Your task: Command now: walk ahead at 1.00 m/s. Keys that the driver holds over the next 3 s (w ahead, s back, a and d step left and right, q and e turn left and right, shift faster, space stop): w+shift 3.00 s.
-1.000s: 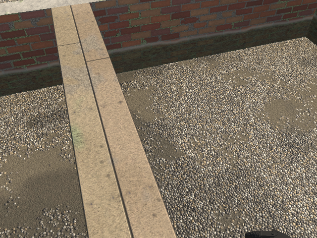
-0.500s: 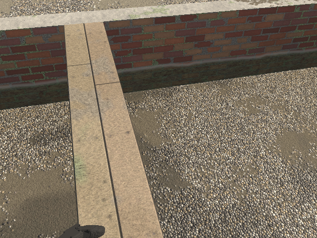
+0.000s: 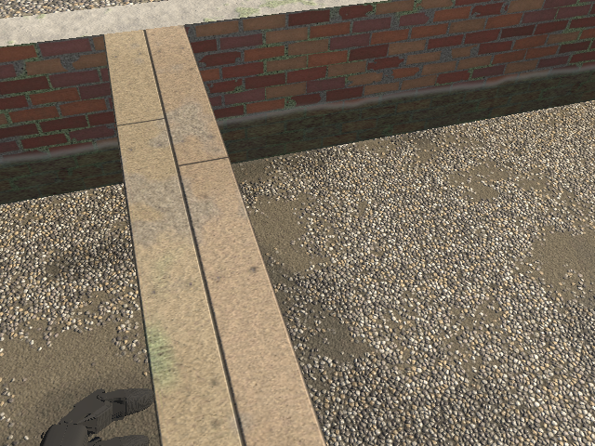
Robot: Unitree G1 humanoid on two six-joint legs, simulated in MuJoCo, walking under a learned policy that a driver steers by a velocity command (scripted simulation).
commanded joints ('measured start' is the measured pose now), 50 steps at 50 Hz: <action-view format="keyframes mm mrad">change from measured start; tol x32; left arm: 1 -16 -15 -26 -115 17 -18 -10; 50 -90 -18 -26 -96 70 -9 -18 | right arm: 1 -104 -76 -9 -99 -20 -28 -13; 50 -69 -140 -26 -50 -3 -12 -52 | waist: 1 47 65 -63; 11 -11 205 -18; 16 111 -265 -262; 34 -85 -174 -52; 37 -69 327 -140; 50 10 98 -7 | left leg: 1 28 298 -430 -413 -134 142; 14 189 145 -148 -95 417 179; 16 -332 44 -124 409 -249 11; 21 -570 55 -111 929 -232 -45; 34 205 -12 116 -112 52 52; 37 502 355 -621 -305 242 -1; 38 492 401 -627 -209 543 3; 40 335 396 -672 -343 -197 149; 43 31 330 -480 -411 -234 165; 50 102 189 -130 -417 344 74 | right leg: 1 -33 -18 -13 3 27 33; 13 417 33 -110 -1051 359 17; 16 986 -335 432 -1000 736 -118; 19 590 -386 501 -1144 226 -254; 29 354 -190 21 -1308 521 -200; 34 468 -186 -35 -888 929 -216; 37 -127 60 64 -8 47 -89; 39 -242 0 91 151 21 -29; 50 149 55 -122 -357 306 32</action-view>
